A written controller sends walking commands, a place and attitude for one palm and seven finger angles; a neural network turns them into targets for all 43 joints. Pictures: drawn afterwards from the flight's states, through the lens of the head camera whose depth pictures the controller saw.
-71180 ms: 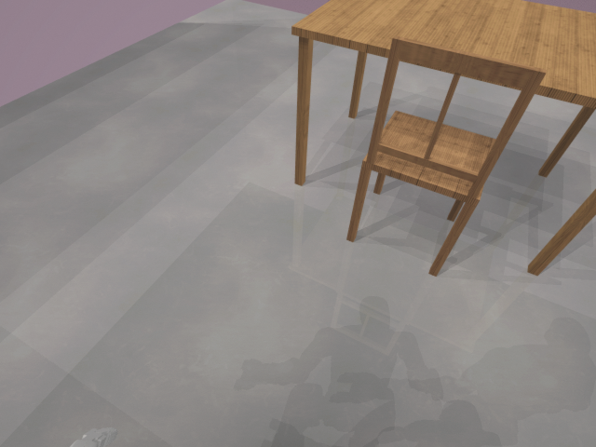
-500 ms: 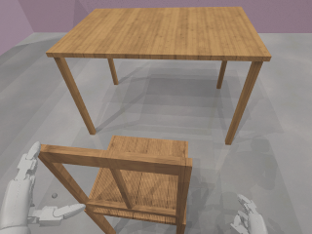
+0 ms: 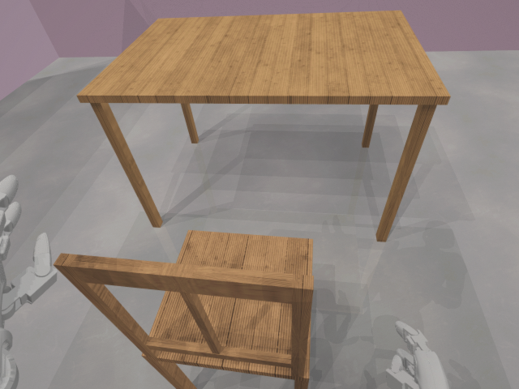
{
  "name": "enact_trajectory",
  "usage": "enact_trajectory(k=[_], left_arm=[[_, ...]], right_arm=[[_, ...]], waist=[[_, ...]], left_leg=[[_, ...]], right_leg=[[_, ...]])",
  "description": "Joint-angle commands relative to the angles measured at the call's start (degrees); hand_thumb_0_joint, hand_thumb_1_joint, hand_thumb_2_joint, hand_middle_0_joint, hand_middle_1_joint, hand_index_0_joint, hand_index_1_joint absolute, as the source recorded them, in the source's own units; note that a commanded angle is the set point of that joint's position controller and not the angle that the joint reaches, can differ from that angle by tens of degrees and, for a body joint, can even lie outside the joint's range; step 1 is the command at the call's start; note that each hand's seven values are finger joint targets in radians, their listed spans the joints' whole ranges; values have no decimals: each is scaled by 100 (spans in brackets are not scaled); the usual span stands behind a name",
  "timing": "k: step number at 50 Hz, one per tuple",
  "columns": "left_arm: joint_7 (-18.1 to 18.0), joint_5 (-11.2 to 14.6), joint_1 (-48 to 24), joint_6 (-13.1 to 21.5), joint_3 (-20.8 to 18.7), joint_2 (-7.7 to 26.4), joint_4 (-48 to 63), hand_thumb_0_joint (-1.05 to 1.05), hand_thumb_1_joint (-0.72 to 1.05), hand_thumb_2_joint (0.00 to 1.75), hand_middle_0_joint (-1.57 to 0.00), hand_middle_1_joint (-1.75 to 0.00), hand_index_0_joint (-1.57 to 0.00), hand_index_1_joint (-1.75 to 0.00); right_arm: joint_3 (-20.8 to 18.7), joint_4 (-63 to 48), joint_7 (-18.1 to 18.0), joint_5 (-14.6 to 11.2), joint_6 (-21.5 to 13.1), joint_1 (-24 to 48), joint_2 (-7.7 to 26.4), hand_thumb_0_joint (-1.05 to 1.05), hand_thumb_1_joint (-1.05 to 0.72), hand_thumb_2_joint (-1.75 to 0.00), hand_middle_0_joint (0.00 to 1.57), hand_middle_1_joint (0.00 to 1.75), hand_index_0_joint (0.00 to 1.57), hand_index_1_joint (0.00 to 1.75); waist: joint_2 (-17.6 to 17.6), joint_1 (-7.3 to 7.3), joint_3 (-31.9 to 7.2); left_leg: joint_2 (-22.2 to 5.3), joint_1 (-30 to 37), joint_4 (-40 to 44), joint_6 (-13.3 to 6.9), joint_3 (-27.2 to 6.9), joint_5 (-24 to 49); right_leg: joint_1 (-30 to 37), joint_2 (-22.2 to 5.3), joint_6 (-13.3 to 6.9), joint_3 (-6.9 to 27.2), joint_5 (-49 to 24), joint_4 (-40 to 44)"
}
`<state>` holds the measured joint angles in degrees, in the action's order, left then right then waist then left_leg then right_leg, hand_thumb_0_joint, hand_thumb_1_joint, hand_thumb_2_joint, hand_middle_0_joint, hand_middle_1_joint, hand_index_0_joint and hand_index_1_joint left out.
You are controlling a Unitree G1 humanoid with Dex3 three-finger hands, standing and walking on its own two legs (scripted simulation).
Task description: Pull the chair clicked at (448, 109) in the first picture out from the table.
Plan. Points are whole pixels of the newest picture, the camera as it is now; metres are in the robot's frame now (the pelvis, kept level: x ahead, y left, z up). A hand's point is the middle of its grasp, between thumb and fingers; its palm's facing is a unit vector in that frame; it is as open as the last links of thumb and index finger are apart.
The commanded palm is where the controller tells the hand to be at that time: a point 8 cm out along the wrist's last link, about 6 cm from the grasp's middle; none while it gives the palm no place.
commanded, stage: draw the hand back to the body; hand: left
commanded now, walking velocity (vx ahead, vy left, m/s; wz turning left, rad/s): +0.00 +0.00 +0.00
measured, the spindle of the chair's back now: (204, 323) +0.25 +0.15 -0.10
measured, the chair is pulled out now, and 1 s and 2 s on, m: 0.50 0.50 0.50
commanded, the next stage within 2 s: step back with the hand held close in 0.28 s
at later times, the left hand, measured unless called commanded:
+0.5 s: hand (48, 267) +0.20 +0.27 +0.17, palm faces +0.48 -0.76 -0.44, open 7.4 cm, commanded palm +0.14 +0.30 +0.18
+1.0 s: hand (19, 332) +0.13 +0.27 +0.16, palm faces +0.44 -0.76 -0.49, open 7.4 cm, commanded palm +0.07 +0.31 +0.18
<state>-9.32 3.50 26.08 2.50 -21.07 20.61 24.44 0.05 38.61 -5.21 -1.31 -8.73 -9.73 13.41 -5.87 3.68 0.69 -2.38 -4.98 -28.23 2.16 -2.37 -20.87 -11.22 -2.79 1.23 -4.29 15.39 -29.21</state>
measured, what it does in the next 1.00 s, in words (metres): shifts its weight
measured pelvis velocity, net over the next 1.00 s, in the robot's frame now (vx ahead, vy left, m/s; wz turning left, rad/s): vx -0.08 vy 0.01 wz -0.03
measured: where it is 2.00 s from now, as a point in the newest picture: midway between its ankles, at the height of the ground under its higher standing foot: outside the picture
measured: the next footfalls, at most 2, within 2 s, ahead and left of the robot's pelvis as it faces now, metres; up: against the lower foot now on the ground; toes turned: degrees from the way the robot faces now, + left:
none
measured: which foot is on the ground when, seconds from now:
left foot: down 0.00-1.00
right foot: down 0.00-1.00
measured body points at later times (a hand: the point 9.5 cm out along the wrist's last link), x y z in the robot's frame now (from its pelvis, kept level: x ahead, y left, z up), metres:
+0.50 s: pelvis -0.01 +0.01 +0.00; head +0.00 -0.03 +0.45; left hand +0.17 +0.31 +0.20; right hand +0.18 -0.22 -0.09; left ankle -0.06 +0.15 -0.73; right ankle +0.00 -0.13 -0.73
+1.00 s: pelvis -0.08 +0.01 -0.01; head -0.06 +0.00 +0.44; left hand +0.10 +0.31 +0.18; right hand +0.09 -0.24 -0.10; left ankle -0.06 +0.14 -0.73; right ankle +0.00 -0.13 -0.73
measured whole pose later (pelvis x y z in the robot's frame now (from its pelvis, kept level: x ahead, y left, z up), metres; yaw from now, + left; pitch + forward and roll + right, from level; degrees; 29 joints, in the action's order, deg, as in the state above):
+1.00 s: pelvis -0.08 +0.01 -0.01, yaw -2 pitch -1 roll +0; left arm -10.6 2.0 31.2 6.0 -22.8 21.7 27.8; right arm -1.2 34.4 -6.1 -1.3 -1.7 -11.3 12.5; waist -1.8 1.0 1.8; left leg -1.2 -16.0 -33.0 1.0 -0.2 -16.6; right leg -21.2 -3.5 1.7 -1.6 8.1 -29.8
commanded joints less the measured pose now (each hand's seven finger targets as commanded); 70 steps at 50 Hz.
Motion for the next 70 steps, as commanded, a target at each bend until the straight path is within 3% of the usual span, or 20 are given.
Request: enact_trajectory(k=[1,4,6,9,11,14,16,20,21,23,25,26,34,41,45,50,51,54,58,70], left_arm=[[-54,-16,-232,298,-570,969,1049,0,90,90,-20,-30,-20,-30],[-97,-37,-100,337,-727,1138,1225,0,90,90,-20,-30,-20,-30],[-90,-30,-238,315,-788,1209,1360,0,90,90,-20,-30,-20,-30],[-115,-36,-164,310,-753,1139,1264,0,90,90,-20,-30,-20,-30],[-104,-46,-345,299,-734,1149,1383,0,90,90,-20,-30,-20,-30],[-103,-38,-216,292,-633,1012,1153,0,90,90,-20,-30,-20,-30],[-87,-41,-358,265,-621,1015,1153,0,90,90,-20,-30,-20,-30],[-70,-50,-363,276,-413,881,1150,0,90,90,-20,-30,-20,-30],[-71,12,-1577,639,-1287,1732,1547,0,90,90,-20,-30,-20,-30],[6,-22,-606,660,-973,1180,824,0,90,90,-20,-30,-20,-30],[47,-66,-84,642,-725,924,870,0,90,90,-20,-30,-20,-30],[38,-71,-4,664,-778,981,1056,0,90,90,-20,-30,-20,-30],[-129,-109,804,691,-1184,1327,1566,0,90,90,-20,-30,-20,-30],[-211,-81,611,657,-1092,1287,1379,0,90,90,-20,-30,-20,-30],[-257,-154,337,670,-968,1253,1427,0,90,90,-20,-30,-20,-30],[-313,-222,84,761,-1035,1320,1479,0,90,90,-20,-30,-20,-30],[-337,-245,50,796,-1136,1459,1522,0,90,90,-20,-30,-20,-30],[-331,-248,65,853,-1068,1342,1549,0,90,90,-20,-30,-20,-30],[-336,-255,234,916,-1101,1300,1625,0,90,90,-20,-30,-20,-30],[-311,-314,175,1155,-1278,1345,1821,0,90,90,-20,-30,-20,-30]], right_arm=[[-201,-953,-29,-51,-295,746,523,0,-90,-90,20,30,20,30],[-211,-968,-40,-25,-312,682,511,0,-90,-90,20,30,20,30],[-201,-951,-45,-36,-327,742,507,0,-90,-90,20,30,20,30],[-197,-932,-60,-35,-336,673,484,0,-90,-90,20,30,20,30],[-185,-922,-64,-43,-356,711,500,0,-90,-90,20,30,20,30],[-199,-916,-67,-36,-336,666,510,0,-90,-90,20,30,20,30],[-187,-916,-66,-43,-333,726,520,0,-90,-90,20,30,20,30],[-174,-947,-51,-17,-338,692,529,0,-90,-90,20,30,20,30],[-143,-1214,-46,-82,-179,489,618,0,-90,-90,20,30,20,30],[-273,-1021,-47,-26,-11,478,620,0,-90,-90,20,30,20,30],[-282,-1151,-4,8,183,539,630,0,-90,-90,20,30,20,30],[-299,-1198,2,-1,226,606,636,0,-90,-90,20,30,20,30],[-390,-1443,-55,-47,542,623,474,0,-90,-90,20,30,20,30],[-426,-1322,-154,-63,469,514,452,0,-90,-90,20,30,20,30],[-364,-1352,-144,-9,413,387,505,0,-90,-90,20,30,20,30],[-300,-1413,-157,6,289,327,554,0,-90,-90,20,30,20,30],[-329,-1381,-184,-4,258,341,583,0,-90,-90,20,30,20,30],[-303,-1450,-136,9,172,240,584,0,-90,-90,20,30,20,30],[-311,-1445,-95,10,78,207,612,0,-90,-90,20,30,20,30],[-394,-1379,-9,43,-103,134,613,0,-90,-90,20,30,20,30]], waist=[[143,0,-452],[387,56,-696],[35,13,-670],[220,28,-595],[-85,-7,-563],[303,-2,-479],[92,-28,-390],[338,-27,-438],[-21,-237,190],[559,-295,-99],[410,-303,-496],[155,-296,-677],[211,-263,-1134],[393,-312,-831],[674,-306,-512],[453,-293,-202],[189,-303,-172],[372,-288,-225],[20,-299,-347],[161,-309,-367]], left_leg=[[-71,-500,436,-238,230,1915],[-87,-414,420,-252,200,2139],[-66,-420,403,-228,231,2068],[-96,-402,441,-222,204,2139],[-75,-406,437,-208,225,2055],[-100,-416,470,-228,223,1970],[-91,-474,484,-217,225,1887],[-101,-434,503,-245,205,1909],[-176,-687,574,-311,149,1361],[-177,-593,457,-308,142,1509],[-252,-451,501,-305,140,2127],[-290,-395,550,-317,137,2391],[-519,-563,417,-309,1,3413],[-408,-1112,258,-303,38,1742],[-206,-1544,205,-338,-2,124],[-259,-2181,487,-455,-174,-1029],[-313,-2320,588,-498,-189,-1233],[-259,-2464,477,-480,-222,-1159],[-381,-2672,699,-504,-329,-1257],[-449,-3345,392,-564,-398,-1625]], right_leg=[[647,-146,-239,70,-1509,364],[771,-149,-242,25,-1717,296],[764,-149,-257,116,-1689,371],[712,-141,-253,46,-1683,321],[683,-133,-268,106,-1589,380],[623,-125,-243,40,-1504,368],[578,-124,-256,75,-1395,402],[569,-127,-240,43,-1414,364],[59,-326,-274,762,-1722,683],[267,-449,-330,774,-2290,633],[504,-467,-279,632,-2639,414],[595,-469,-260,611,-2753,334],[619,-451,-188,367,-2726,-123],[295,-541,-203,663,-2284,89],[-216,-589,-231,941,-532,576],[-392,-413,-165,937,1016,733],[-292,-381,-151,950,1060,710],[-228,-359,-158,919,1015,645],[46,-273,-120,788,801,393],[129,-258,-187,1000,323,-111]])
